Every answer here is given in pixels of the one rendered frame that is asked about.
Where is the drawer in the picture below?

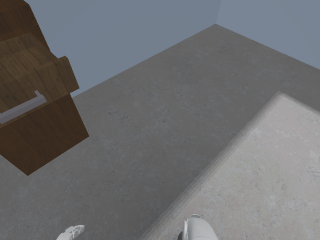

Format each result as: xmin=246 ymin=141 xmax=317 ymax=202
xmin=0 ymin=33 xmax=79 ymax=128

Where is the left robot hand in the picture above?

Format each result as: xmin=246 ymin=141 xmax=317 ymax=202
xmin=56 ymin=225 xmax=85 ymax=240

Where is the right robot thigh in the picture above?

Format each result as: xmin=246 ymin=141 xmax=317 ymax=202
xmin=182 ymin=217 xmax=219 ymax=240

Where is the handle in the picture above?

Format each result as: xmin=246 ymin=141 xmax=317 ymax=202
xmin=0 ymin=90 xmax=47 ymax=124

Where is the cabinet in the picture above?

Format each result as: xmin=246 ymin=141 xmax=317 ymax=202
xmin=0 ymin=0 xmax=89 ymax=176

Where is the right robot shin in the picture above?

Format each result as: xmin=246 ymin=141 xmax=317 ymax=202
xmin=190 ymin=214 xmax=200 ymax=218

